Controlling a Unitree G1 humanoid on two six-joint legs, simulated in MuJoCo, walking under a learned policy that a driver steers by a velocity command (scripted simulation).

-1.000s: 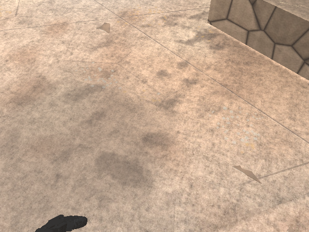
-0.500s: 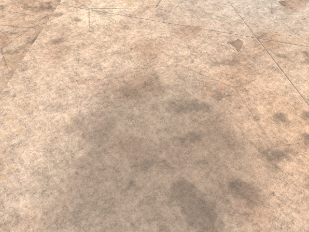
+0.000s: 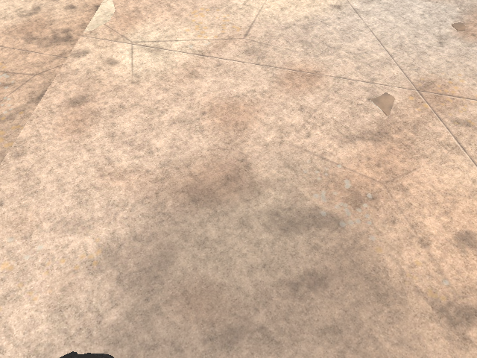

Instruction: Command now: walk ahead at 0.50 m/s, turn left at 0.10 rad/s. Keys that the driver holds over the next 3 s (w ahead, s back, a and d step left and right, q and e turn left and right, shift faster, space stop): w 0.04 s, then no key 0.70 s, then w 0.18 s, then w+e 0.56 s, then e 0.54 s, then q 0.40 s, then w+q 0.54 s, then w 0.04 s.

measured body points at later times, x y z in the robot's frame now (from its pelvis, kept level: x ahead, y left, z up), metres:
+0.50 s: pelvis +0.22 +0.00 -0.07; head +0.24 +0.02 +0.38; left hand +0.21 +0.24 -0.22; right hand +0.35 -0.23 -0.19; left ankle +0.30 +0.08 -0.80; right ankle +0.15 -0.10 -0.79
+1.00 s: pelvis +0.28 +0.00 -0.06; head +0.28 +0.02 +0.39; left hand +0.22 +0.25 -0.22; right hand +0.33 -0.25 -0.19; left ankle +0.31 +0.09 -0.78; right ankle +0.20 -0.12 -0.80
